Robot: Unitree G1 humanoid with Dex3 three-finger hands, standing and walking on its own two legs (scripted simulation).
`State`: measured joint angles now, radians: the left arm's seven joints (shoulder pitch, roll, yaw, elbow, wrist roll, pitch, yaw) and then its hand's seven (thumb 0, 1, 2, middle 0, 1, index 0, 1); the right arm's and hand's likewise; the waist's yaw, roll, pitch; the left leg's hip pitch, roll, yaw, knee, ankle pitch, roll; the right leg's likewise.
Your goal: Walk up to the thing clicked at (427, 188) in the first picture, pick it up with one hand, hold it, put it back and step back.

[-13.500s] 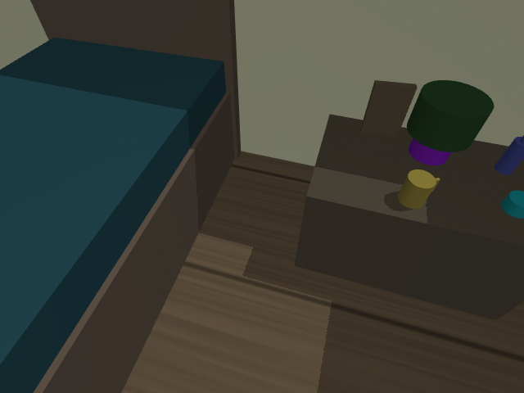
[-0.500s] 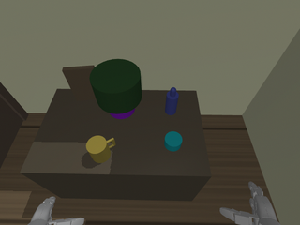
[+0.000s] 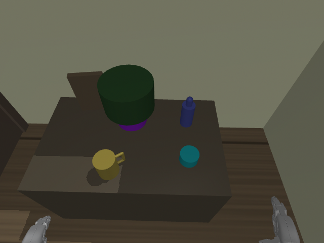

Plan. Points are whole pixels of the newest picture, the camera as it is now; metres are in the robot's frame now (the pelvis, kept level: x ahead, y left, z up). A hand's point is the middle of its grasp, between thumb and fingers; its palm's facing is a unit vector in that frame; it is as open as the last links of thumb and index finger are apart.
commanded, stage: go down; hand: left
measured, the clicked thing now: (110, 162) +0.44 +0.20 -0.24
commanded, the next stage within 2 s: none
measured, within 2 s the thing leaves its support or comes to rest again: neither
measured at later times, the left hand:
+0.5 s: hand out of the picture +0.16 +0.27 -0.09, palm faces +0.10 -0.94 -0.33, open 17.3 cm
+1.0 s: hand (37, 238) +0.17 +0.30 -0.06, palm faces +0.16 -0.93 -0.32, open 17.2 cm
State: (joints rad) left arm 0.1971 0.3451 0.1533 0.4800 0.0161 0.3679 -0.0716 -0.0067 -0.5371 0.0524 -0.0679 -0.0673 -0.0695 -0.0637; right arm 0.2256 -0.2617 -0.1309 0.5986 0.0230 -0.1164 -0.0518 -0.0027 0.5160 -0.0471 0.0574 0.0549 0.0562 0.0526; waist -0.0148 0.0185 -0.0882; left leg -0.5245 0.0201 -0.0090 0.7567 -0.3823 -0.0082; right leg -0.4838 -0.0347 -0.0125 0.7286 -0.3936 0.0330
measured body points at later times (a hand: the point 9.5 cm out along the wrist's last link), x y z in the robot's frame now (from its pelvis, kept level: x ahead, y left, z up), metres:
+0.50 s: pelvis +0.00 +0.00 -0.02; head +0.03 +0.00 +0.43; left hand +0.15 +0.32 -0.07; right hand +0.16 -0.28 -0.07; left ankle +0.00 +0.12 -0.71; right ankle -0.02 -0.14 -0.71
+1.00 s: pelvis -0.01 +0.00 -0.03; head +0.01 +0.01 +0.42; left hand +0.16 +0.35 -0.04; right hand +0.15 -0.27 -0.06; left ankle +0.00 +0.12 -0.71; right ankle -0.02 -0.14 -0.71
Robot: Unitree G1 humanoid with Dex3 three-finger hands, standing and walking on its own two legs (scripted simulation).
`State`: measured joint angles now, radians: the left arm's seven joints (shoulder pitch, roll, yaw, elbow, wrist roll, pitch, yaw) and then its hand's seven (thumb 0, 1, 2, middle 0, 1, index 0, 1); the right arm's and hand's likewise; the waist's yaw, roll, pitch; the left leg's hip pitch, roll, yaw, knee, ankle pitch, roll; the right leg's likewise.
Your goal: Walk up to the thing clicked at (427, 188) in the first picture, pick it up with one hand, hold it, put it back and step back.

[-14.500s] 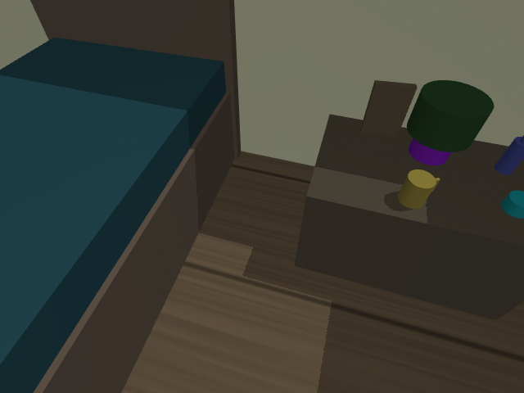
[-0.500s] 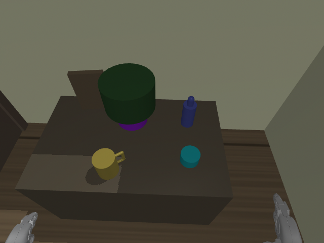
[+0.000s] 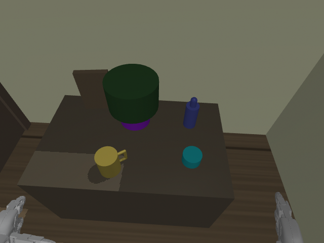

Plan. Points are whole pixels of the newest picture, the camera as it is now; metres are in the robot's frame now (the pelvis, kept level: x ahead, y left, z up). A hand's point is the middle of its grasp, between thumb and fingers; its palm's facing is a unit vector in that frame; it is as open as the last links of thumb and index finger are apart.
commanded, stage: go down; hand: left
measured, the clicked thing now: (112, 160) +0.45 +0.19 -0.22
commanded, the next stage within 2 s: approach in 1.18 s
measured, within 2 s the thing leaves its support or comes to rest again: neither
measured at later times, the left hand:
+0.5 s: hand (14, 172) +0.29 +0.36 +0.03, palm faces +0.19 -0.97 -0.17, open 17.3 cm
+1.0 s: hand (5, 150) +0.33 +0.38 +0.06, palm faces +0.19 -0.97 -0.12, open 17.6 cm
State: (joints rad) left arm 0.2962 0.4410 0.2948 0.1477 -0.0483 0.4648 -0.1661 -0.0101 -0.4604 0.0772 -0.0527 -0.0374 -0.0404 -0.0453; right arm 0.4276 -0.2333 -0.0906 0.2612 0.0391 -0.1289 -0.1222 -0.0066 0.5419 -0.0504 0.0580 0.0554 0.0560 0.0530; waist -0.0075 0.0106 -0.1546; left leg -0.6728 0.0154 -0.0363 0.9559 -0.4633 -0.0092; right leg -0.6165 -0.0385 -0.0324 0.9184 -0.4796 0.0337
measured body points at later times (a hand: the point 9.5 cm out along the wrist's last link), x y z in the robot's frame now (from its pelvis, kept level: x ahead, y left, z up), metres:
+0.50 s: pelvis -0.01 +0.00 +0.01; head +0.03 +0.01 +0.45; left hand +0.27 +0.41 +0.04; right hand +0.14 -0.27 -0.04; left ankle +0.01 +0.12 -0.69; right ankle -0.01 -0.14 -0.69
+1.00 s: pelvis -0.01 +0.00 +0.01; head +0.05 +0.03 +0.46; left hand +0.31 +0.43 +0.07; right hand +0.14 -0.26 -0.04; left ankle +0.01 +0.12 -0.69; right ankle -0.01 -0.14 -0.69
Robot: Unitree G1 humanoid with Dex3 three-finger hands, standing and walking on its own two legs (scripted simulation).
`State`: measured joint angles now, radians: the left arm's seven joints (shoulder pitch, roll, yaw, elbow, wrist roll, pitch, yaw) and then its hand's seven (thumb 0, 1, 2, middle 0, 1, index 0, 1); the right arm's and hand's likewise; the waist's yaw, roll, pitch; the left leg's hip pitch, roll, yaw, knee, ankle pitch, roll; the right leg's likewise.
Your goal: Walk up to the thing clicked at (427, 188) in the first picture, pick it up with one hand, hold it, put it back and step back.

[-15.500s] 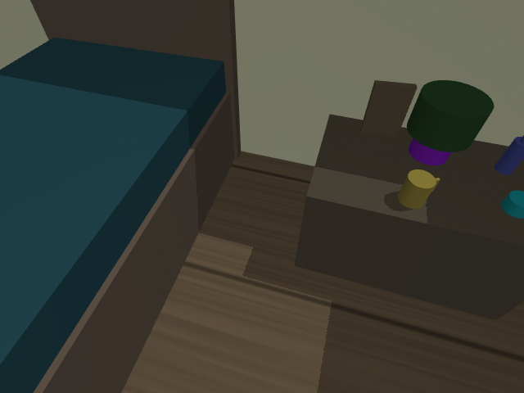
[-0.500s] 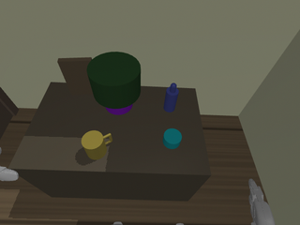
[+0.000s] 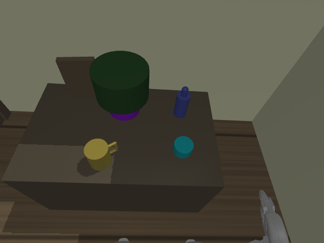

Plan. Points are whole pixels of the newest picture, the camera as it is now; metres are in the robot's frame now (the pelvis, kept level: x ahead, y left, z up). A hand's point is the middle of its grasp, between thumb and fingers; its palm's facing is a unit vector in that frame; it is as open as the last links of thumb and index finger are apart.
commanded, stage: go down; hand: left
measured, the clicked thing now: (102, 152) +0.46 +0.19 -0.23
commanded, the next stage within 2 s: approach in 0.18 s
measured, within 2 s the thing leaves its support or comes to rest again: neither
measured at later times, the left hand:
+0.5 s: hand out of the picture +0.35 +0.38 +0.05, palm faces +0.22 -0.97 -0.06, open 17.7 cm
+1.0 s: hand (65, 154) +0.42 +0.30 -0.17, palm faces +0.18 -0.98 +0.04, open 17.7 cm
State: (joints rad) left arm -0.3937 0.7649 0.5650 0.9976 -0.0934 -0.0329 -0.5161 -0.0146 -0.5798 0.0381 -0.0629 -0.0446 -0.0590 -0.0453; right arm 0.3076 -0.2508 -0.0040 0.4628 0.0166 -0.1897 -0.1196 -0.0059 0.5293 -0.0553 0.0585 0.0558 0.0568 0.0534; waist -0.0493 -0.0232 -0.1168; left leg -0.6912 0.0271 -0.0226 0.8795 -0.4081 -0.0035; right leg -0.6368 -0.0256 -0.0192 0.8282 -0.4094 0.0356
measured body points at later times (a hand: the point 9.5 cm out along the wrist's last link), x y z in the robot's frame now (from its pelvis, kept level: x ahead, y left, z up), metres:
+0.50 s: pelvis -0.01 +0.00 -0.01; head +0.07 +0.04 +0.43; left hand +0.33 +0.44 +0.06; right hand +0.16 -0.25 -0.06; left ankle +0.01 +0.12 -0.70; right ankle +0.00 -0.15 -0.70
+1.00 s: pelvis -0.05 +0.00 -0.13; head +0.14 +0.09 +0.27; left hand +0.41 +0.36 -0.17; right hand +0.12 -0.27 -0.08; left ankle +0.01 +0.12 -0.70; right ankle -0.01 -0.15 -0.70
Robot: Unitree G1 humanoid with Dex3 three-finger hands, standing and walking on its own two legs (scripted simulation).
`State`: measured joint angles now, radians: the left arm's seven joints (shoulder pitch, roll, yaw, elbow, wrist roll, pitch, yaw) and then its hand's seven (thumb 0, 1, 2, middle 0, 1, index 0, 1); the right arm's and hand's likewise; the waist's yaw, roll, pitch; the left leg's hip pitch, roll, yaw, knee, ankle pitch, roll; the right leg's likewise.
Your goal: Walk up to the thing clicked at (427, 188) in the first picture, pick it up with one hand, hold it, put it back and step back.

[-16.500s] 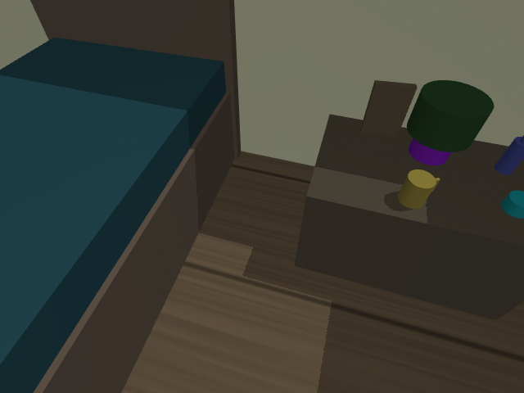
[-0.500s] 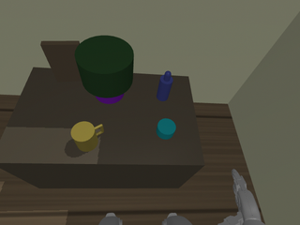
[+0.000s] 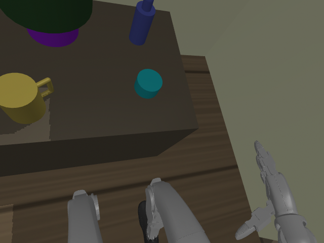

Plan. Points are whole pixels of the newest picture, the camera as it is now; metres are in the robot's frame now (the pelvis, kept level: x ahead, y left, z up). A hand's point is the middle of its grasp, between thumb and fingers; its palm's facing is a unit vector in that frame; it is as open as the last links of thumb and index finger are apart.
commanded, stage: close in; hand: left
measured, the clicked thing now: (28, 96) +0.49 +0.22 -0.09
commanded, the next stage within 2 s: rest palm in 0.60 s
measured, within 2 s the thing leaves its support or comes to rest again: leaves its support in 2.00 s
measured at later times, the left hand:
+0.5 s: hand (6, 99) +0.48 +0.26 -0.08, palm faces +0.23 -0.97 +0.04, open 17.7 cm
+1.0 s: hand (17, 100) +0.47 +0.24 -0.07, palm faces +0.25 -0.97 +0.01, open 17.3 cm
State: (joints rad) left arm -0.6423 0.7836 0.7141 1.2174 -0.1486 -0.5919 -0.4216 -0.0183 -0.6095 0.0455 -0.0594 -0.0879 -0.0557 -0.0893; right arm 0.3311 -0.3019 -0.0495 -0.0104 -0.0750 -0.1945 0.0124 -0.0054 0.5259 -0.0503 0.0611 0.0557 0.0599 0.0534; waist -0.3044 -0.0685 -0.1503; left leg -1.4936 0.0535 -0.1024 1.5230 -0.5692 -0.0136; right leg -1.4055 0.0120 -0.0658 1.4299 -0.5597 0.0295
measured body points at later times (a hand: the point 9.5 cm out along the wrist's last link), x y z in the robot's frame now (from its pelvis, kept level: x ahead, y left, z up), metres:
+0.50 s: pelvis -0.01 +0.00 -0.03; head +0.17 +0.10 +0.37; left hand +0.46 +0.31 -0.08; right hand +0.17 -0.25 +0.08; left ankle +0.05 +0.12 -0.56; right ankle +0.05 -0.14 -0.56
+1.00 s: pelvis +0.01 +0.00 -0.02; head +0.18 +0.08 +0.39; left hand +0.45 +0.29 -0.07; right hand +0.19 -0.25 +0.06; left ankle +0.05 +0.12 -0.56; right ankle +0.05 -0.14 -0.56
